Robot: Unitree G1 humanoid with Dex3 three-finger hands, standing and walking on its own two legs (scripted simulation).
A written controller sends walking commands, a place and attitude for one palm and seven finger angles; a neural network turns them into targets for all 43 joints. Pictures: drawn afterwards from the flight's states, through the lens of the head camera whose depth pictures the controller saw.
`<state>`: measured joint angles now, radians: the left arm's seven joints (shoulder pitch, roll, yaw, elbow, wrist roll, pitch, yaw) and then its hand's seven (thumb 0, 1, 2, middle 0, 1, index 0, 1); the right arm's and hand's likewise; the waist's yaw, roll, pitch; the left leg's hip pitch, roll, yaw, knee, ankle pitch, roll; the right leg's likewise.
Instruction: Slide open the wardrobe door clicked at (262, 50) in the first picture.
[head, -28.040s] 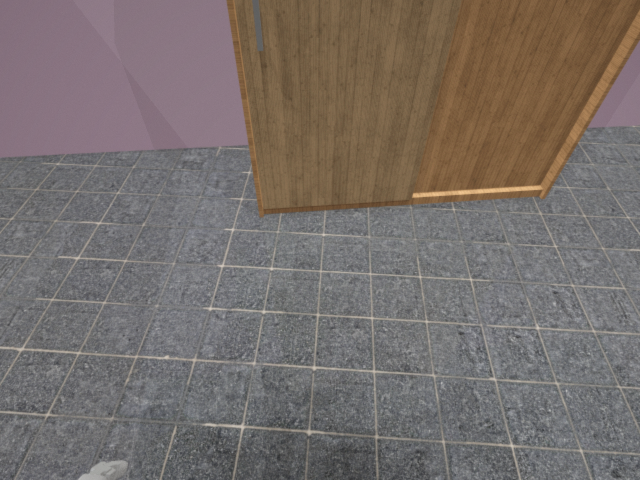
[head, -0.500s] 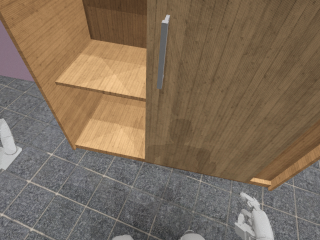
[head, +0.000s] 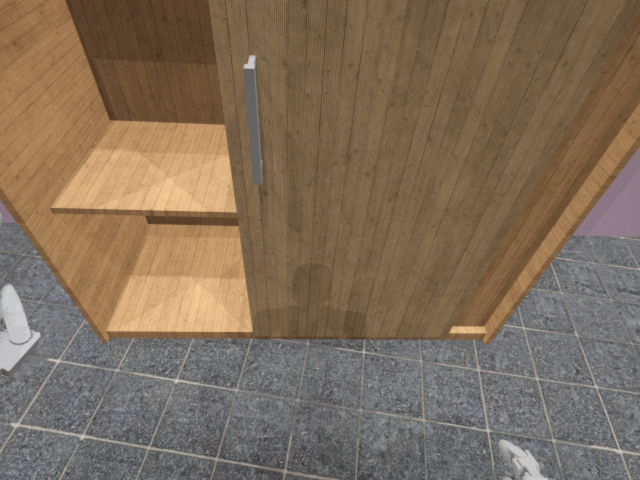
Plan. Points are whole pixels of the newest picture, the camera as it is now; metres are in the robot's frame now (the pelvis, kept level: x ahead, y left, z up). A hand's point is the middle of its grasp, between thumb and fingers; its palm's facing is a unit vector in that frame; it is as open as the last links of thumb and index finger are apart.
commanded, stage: stop stepping back and stand still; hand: left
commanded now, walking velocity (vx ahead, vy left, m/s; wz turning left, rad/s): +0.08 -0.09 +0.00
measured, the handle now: (255, 125) +0.68 +0.14 +0.10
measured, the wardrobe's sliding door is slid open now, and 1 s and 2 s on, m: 0.49 0.49 0.49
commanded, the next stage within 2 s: let the arm hang, fingers relaxed in 0.56 s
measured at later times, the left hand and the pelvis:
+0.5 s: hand (37, 319) +0.22 +0.27 +0.16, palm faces +0.41 -0.81 -0.42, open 7.4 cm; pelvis +0.01 +0.01 +0.00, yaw -2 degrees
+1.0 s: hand out of the picture +0.03 +0.19 -0.18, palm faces -0.04 -0.98 -0.18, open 6.9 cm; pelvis +0.00 +0.01 +0.00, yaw -1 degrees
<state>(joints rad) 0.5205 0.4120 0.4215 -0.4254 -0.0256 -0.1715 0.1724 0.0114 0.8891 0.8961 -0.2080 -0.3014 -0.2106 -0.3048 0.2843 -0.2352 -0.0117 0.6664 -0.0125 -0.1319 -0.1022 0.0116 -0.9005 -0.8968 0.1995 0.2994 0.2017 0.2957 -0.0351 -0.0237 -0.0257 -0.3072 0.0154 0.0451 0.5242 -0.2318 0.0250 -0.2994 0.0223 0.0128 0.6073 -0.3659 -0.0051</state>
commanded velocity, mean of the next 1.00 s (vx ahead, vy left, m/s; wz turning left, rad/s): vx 0.00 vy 0.00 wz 0.00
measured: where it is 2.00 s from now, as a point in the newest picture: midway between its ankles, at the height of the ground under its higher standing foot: outside the picture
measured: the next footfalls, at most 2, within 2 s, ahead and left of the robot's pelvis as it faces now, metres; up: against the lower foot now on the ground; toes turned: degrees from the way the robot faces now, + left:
none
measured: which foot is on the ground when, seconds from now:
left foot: down 0.00-1.00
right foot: down 0.00-1.00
